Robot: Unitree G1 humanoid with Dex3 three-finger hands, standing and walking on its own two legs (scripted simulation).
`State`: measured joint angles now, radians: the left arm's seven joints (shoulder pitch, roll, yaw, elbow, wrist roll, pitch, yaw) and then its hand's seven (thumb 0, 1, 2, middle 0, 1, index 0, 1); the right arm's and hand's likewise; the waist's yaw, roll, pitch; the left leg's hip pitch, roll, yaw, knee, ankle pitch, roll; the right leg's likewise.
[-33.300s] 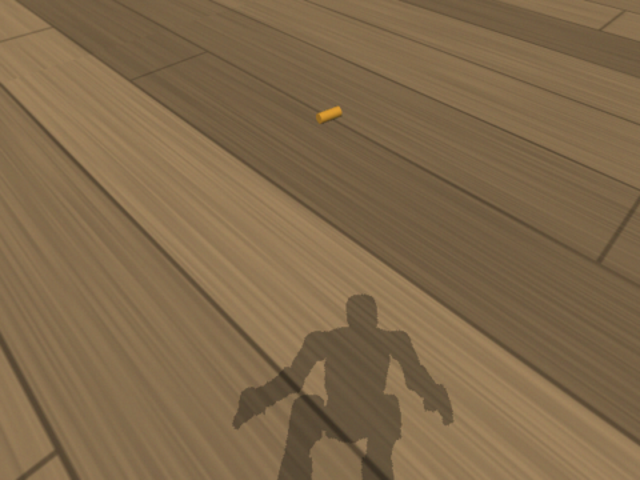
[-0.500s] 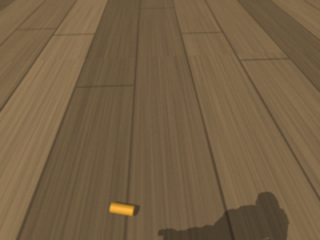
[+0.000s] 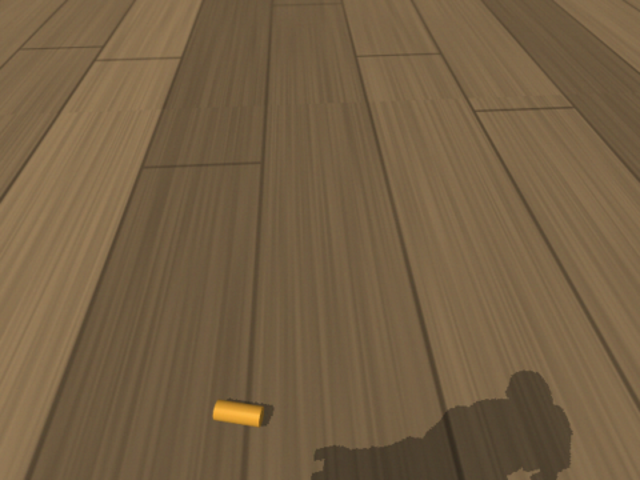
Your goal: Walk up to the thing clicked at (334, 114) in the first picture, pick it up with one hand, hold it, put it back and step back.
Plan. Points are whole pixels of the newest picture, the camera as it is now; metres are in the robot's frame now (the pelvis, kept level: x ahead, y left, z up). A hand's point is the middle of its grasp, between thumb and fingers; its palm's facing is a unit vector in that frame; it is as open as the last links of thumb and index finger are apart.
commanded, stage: stand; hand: left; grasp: from above
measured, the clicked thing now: (238, 413) +0.43 +0.26 -0.75
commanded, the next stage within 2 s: step back in 1.08 s
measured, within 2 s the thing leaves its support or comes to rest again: neither
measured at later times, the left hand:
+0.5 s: hand out of the picture +0.08 +0.25 -0.15, palm faces +0.01 -0.94 -0.35, open 7.4 cm
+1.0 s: hand out of the picture +0.07 +0.25 -0.16, palm faces +0.00 -0.94 -0.34, open 7.4 cm
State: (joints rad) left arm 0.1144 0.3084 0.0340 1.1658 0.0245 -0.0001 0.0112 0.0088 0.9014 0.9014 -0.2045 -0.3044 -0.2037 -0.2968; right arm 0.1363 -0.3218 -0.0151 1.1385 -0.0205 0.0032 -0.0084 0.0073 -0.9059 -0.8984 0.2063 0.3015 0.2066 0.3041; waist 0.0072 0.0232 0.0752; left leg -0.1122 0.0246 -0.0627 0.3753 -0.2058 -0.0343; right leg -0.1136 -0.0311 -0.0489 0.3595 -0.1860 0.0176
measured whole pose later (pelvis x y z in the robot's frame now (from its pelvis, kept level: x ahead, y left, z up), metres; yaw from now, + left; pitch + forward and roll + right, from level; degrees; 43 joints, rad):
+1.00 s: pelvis +0.00 +0.00 +0.00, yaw +0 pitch -3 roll +0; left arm 0.11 0.33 0.02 1.15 0.02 -0.01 0.00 0.01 0.90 0.90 -0.20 -0.30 -0.20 -0.30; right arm 0.12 -0.34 -0.01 1.14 -0.02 0.00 0.00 0.01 -0.91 -0.90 0.21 0.30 0.21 0.30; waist 0.00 0.01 0.06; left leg -0.10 0.03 -0.06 0.34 -0.19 -0.04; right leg -0.11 -0.03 -0.05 0.34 -0.18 0.02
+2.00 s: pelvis -0.17 +0.04 -0.02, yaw -3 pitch -2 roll +2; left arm 0.15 0.35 0.07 0.82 0.04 0.04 0.01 0.01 0.90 0.90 -0.21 -0.30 -0.21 -0.30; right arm 0.16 -0.40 -0.05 0.87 0.00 0.04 -0.02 0.01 -0.90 -0.90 0.21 0.30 0.21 0.30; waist 0.01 0.01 0.16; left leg -0.41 -0.10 -0.11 1.05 -0.50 -0.01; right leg -0.31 -0.01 0.03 0.61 -0.27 -0.02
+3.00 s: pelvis -0.52 +0.03 -0.02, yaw -2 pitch -2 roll +0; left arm 0.15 0.40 0.08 0.82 0.01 0.06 0.02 0.01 0.90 0.90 -0.20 -0.30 -0.20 -0.30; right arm 0.15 -0.36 -0.04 0.86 -0.04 0.05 0.00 0.01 -0.90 -0.90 0.21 0.30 0.21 0.30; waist 0.00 -0.02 0.16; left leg -0.33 0.01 -0.01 0.62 -0.24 0.03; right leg -0.46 0.09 0.12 1.16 -0.51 0.00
